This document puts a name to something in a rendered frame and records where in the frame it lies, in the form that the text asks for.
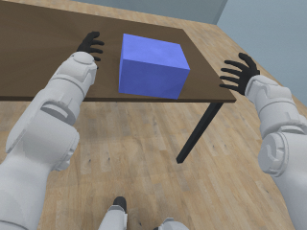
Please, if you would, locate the left robot shin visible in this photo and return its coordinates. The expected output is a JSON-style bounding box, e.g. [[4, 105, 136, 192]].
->
[[107, 205, 124, 212]]

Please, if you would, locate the left robot forearm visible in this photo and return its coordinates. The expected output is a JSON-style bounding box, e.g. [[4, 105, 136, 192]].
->
[[5, 51, 98, 153]]

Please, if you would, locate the right robot forearm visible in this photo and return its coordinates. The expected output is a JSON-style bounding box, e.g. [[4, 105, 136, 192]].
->
[[245, 75, 307, 140]]

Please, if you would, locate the right robot hand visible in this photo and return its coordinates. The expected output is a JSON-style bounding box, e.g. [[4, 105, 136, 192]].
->
[[219, 53, 260, 96]]

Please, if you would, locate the left robot hand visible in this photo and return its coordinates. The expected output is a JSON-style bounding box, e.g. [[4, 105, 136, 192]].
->
[[76, 31, 105, 69]]

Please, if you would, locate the robot shin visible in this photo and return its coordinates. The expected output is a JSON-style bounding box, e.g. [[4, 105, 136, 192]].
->
[[107, 205, 124, 212], [162, 218, 175, 224]]

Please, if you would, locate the carton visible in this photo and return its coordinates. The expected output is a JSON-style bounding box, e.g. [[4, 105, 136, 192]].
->
[[118, 34, 190, 100]]

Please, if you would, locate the right robot upper arm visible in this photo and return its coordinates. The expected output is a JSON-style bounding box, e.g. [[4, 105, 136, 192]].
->
[[257, 131, 307, 230]]

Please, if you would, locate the table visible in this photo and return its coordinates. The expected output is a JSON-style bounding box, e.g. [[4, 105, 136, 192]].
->
[[0, 0, 237, 164]]

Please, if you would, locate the left robot upper arm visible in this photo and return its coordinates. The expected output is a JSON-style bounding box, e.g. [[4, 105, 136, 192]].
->
[[0, 110, 80, 230]]

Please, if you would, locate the right robot shin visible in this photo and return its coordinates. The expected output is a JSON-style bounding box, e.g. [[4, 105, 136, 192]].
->
[[162, 218, 175, 224]]

